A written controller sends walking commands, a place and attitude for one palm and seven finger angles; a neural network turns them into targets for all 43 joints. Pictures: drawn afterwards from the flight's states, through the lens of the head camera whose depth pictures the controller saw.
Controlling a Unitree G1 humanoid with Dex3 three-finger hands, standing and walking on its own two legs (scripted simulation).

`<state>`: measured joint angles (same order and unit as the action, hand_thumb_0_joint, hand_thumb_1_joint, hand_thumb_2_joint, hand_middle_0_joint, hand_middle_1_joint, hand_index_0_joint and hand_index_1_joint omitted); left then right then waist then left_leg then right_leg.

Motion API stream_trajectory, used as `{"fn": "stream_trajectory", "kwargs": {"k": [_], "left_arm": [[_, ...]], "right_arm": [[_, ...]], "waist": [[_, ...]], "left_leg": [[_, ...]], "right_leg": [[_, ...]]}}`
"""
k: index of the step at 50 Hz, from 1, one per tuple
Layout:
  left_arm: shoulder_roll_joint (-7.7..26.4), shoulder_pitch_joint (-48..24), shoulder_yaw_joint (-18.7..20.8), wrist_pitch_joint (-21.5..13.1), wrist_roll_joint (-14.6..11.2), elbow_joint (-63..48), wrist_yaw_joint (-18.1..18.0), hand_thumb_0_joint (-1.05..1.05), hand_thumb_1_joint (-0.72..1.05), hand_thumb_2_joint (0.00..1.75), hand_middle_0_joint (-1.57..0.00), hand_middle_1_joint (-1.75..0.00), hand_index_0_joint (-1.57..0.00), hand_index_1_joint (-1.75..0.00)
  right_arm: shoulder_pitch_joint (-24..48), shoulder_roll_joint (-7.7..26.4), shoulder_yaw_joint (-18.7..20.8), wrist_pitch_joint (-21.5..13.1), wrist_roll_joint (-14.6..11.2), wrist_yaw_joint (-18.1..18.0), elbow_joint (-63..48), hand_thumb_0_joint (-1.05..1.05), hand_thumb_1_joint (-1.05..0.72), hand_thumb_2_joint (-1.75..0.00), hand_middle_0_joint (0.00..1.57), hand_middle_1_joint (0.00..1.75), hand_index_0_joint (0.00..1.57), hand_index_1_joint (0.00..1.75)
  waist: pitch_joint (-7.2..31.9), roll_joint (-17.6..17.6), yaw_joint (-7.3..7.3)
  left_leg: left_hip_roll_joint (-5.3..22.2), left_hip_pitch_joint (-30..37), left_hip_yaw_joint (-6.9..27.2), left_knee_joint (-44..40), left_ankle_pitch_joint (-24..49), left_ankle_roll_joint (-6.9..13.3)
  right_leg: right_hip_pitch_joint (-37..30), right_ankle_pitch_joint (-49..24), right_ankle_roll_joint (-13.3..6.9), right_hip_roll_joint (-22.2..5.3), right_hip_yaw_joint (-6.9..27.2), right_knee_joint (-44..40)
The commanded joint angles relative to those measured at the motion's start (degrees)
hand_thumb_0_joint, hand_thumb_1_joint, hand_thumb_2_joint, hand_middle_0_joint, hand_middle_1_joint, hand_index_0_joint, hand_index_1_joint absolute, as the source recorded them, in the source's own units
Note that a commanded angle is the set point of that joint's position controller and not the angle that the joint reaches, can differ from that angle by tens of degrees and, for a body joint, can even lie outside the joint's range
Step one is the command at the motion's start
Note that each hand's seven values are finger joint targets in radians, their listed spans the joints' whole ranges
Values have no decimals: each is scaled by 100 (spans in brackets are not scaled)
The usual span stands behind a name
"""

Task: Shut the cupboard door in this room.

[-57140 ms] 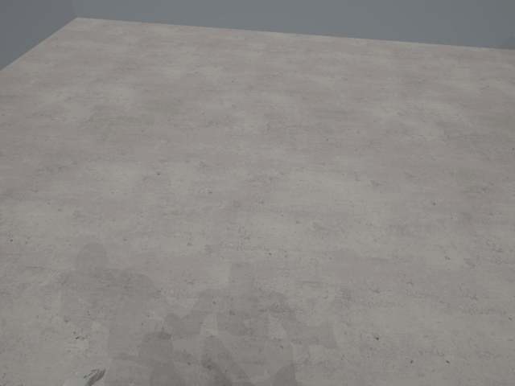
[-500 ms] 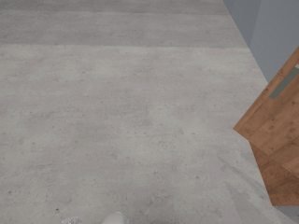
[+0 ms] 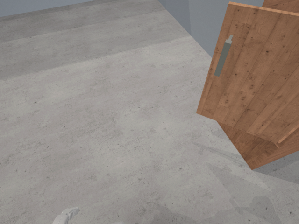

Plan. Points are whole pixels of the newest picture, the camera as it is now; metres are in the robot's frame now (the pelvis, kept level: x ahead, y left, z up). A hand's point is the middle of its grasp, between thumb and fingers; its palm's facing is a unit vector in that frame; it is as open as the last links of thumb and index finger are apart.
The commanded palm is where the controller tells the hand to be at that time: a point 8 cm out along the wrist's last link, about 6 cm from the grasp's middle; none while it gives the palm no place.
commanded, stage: turn to face it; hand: left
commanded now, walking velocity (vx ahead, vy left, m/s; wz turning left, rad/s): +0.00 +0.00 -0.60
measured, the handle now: (223, 56) +0.68 -0.25 +0.04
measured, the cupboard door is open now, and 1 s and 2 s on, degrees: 42 42 42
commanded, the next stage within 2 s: take the last steps up to it in 0.64 s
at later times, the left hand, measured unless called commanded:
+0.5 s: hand (82, 215) +0.16 +0.22 -0.15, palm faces -0.23 -0.95 -0.20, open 7.4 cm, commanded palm none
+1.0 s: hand (106, 209) +0.18 +0.16 -0.16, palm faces -0.39 -0.91 -0.16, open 7.4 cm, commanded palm none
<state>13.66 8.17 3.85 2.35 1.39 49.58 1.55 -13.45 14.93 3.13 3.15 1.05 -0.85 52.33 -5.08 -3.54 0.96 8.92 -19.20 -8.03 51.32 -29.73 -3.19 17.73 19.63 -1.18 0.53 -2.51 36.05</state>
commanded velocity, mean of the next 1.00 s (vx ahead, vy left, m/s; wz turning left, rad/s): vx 0.08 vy -0.04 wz -0.38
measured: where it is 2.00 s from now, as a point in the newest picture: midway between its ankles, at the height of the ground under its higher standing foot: outside the picture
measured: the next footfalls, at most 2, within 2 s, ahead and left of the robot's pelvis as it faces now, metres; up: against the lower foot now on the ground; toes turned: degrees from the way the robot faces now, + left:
left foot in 0.32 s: +0.09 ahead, +0.15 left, +0.00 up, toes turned -8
right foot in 0.68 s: +0.01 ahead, -0.11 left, +0.00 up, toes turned -23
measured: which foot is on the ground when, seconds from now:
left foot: up 0.00-0.30, down 0.32-0.68, up 0.70-0.98, down 1.00-1.00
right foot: down 0.00-0.32, up 0.34-0.66, down 0.68-1.00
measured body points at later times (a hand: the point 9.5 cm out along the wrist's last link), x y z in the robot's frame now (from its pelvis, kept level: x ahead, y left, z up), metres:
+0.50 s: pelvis +0.03 +0.04 +0.02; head +0.07 +0.05 +0.47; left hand +0.17 +0.27 -0.13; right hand +0.03 -0.22 -0.11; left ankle +0.05 +0.15 -0.72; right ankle -0.04 -0.09 -0.64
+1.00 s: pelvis +0.05 +0.01 +0.01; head +0.07 +0.02 +0.46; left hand +0.20 +0.21 -0.15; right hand -0.02 -0.24 -0.13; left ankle +0.10 +0.12 -0.73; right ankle -0.02 -0.09 -0.72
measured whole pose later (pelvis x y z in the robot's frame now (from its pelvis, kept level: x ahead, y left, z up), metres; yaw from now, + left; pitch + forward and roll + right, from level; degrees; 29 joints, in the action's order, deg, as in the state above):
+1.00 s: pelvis +0.05 +0.01 +0.01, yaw -24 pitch +1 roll -2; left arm 11.3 14.0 3.1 2.3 1.5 55.3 1.1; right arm -16.4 12.0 2.2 -0.1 2.0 -0.2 54.1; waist -0.1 0.6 1.4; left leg 4.1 -16.1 -4.7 32.8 -20.8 -2.0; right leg 13.8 20.6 -1.7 1.9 0.5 32.5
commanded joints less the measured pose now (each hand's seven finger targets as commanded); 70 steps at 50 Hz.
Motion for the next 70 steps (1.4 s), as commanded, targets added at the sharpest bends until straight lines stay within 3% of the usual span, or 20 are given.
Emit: {"fn": "stream_trajectory", "kwargs": {"k": [1, 4, 13, 14, 16, 22, 28, 31, 32, 34, 37, 40, 47, 48, 50, 52, 59, 67, 69, 70], "left_arm": [[1210, 434, 329, -104, -31, -281, -247, 0, 90, 90, -20, -30, -20, -30], [1045, 183, 243, -139, -17, -386, -233, 0, 90, 90, -20, -30, -20, -30], [1095, 44, 301, -54, -10, -312, -171, 0, 90, 90, -20, -30, -20, -30], [954, -5, 258, -21, -65, -377, -156, 0, 90, 90, -20, -30, -20, -30], [510, 104, 169, 7, -99, -549, -88, 0, 90, 90, -20, -30, -20, -30], [447, 229, 196, 75, -41, -252, 35, 0, 90, 90, -20, -30, -20, -30], [268, -61, 85, 31, -44, -292, 26, 0, 90, 90, -20, -30, -20, -30], [315, 351, 110, -8, -43, -136, 1, 0, 90, 90, -20, -30, -20, -30], [497, 642, 144, -47, -23, -35, -21, 0, 90, 90, -20, -30, -20, -30], [1409, 1176, 298, -161, 14, 161, -160, 0, 90, 90, -20, -30, -20, -30], [1014, 546, 212, -158, 5, 78, -278, 0, 90, 90, -20, -30, -20, -30], [766, 167, 133, -171, -4, -37, -258, 0, 90, 90, -20, -30, -20, -30], [823, 155, 196, -183, 3, 146, -110, 0, 90, 90, -20, -30, -20, -30], [654, 58, 162, -171, -23, 134, -89, 0, 90, 90, -20, -30, -20, -30], [119, -32, 32, -149, -42, -199, 0, 0, 90, 90, -20, -30, -20, -30], [447, -242, 174, -144, 82, -222, 128, 0, 90, 90, -20, -30, -20, -30], [51, -34, 67, -83, 25, 91, 211, 0, 90, 90, -20, -30, -20, -30], [134, -259, 28, -184, 0, 151, 193, 0, 90, 90, -20, -30, -20, -30], [385, 857, 111, -277, 20, 518, 143, 0, 90, 90, -20, -30, -20, -30], [812, 1718, 224, -364, 54, 801, 70, 0, 90, 90, -20, -30, -20, -30]], "right_arm": [[506, 515, 93, -149, -21, -71, -736, 0, -90, -90, 20, 30, 20, 30], [320, 459, 94, -131, -16, -8, -590, 0, -90, -90, 20, 30, 20, 30], [-139, 363, 66, -249, -86, -68, -527, 0, -90, -90, 20, 30, 20, 30], [-378, 555, 84, -311, -72, -94, -454, 0, -90, -90, 20, 30, 20, 30], [-541, 1410, 234, -348, 52, -143, -534, 0, -90, -90, 20, 30, 20, 30], [15, 799, 37, -361, 97, -209, -591, 0, -90, -90, 20, 30, 20, 30], [-408, 888, 136, -300, 85, -145, -274, 0, -90, -90, 20, 30, 20, 30], [-236, 941, 167, -264, 46, -114, -217, 0, -90, -90, 20, 30, 20, 30], [-200, 871, 178, -259, 4, -92, -216, 0, -90, -90, 20, 30, 20, 30], [202, 244, 33, -232, -46, -55, -515, 0, -90, -90, 20, 30, 20, 30], [48, 312, 45, -126, -35, -95, -270, 0, -90, -90, 20, 30, 20, 30], [-192, 298, 40, -148, 29, -1, -117, 0, -90, -90, 20, 30, 20, 30], [-655, 135, 40, -354, 73, -6, 21, 0, -90, -90, 20, 30, 20, 30], [-1199, 236, 58, -420, 74, -32, 199, 0, -90, -90, 20, 30, 20, 30], [-1959, 1231, 237, -519, 185, -170, 346, 0, -90, -90, 20, 30, 20, 30], [-1405, 1029, 158, -529, 160, -181, 152, 0, -90, -90, 20, 30, 20, 30], [-1310, 580, 20, -667, 116, -208, 323, 0, -90, -90, 20, 30, 20, 30], [-1274, 739, 169, -567, 120, -131, 545, 0, -90, -90, 20, 30, 20, 30], [-1088, 707, 146, -550, 64, -104, 551, 0, -90, -90, 20, 30, 20, 30], [-1011, 512, 119, -573, -12, -44, 515, 0, -90, -90, 20, 30, 20, 30]], "waist": [[585, 1768, -290], [840, 1244, -95], [852, 1214, 99], [921, 725, 218], [873, -1573, 241], [729, -798, -85], [800, -935, 133], [791, -722, -110], [884, -377, -247], [831, 1899, -549], [536, 1798, -205], [643, 1486, 19], [270, 1131, 213], [413, 580, 478], [266, -1786, 693], [-133, -429, 387], [62, -457, 143], [142, -842, 151], [680, -318, -390], [1242, 501, -790]], "left_leg": [[-190, -1946, 865, 1724, 109, -99], [-333, -1119, 741, 1109, 584, -171], [-764, 591, 613, -2091, 1404, -88], [-541, 1305, 755, -2817, 1754, -27], [1761, 1514, 3014, -3712, 2132, 966], [869, 1437, 1004, -2982, 4646, 1031], [942, 1569, 762, -2700, 4690, 1062], [856, 957, 569, -2358, 3862, 795], [648, 593, 390, -1919, 3252, 544], [-584, -1276, -52, 256, -712, -6], [-390, -1570, 801, 1358, -95, 28], [-377, -963, 564, 961, 500, -51], [-670, 825, 55, -1922, 1062, 51], [-577, 1645, 244, -2625, 1236, 64], [1926, 2094, 3802, -4305, -957, 845], [1809, 1237, 3247, -4533, -780, 1064], [991, 1714, 710, -3853, 3002, 817], [1087, 1428, 150, -3303, 3529, 757], [680, 1000, -193, -1989, 4081, 510], [284, -15, -456, -642, 3164, 316]], "right_leg": [[-1361, -2608, -1131, -1763, 2376, -1712], [-859, -2787, -932, -1328, 1687, -1502], [-33, -2070, -598, -974, 2196, -1017], [459, -1573, -329, -635, 1929, -676], [1592, 1567, 241, 328, 504, 1639], [1389, 700, 411, -111, 307, 2725], [533, 578, 288, -21, -151, 806], [-493, -504, 169, 49, -263, -520], [-1106, -1195, 93, -142, 17, -1223], [-1925, -3920, -937, -2241, 2515, -1698], [-1303, -2989, -1222, -1844, 2069, -1772], [-826, -1664, -978, -1312, 1248, -1908], [344, 918, -882, -941, 1474, -1859], [829, 1112, -673, -674, 1232, -1182], [2517, 1433, -77, 279, 216, 1773], [2441, 449, -74, -311, 688, 2731], [2235, -644, 200, -385, 223, 2378], [680, -748, -7, -241, -361, 68], [-1035, -1145, -147, 74, -494, -755], [-2487, -1122, -399, -611, 305, -999]]}}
